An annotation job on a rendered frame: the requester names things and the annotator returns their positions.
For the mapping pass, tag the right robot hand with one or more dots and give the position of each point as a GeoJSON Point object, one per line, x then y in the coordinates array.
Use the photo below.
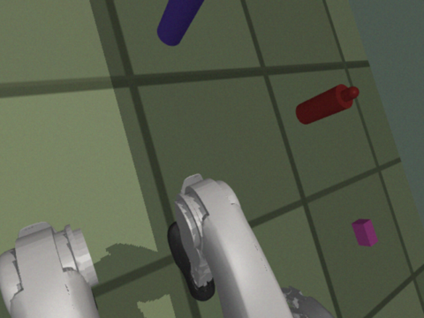
{"type": "Point", "coordinates": [304, 307]}

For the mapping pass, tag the right robot foot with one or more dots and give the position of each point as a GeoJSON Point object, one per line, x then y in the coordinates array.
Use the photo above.
{"type": "Point", "coordinates": [182, 261]}

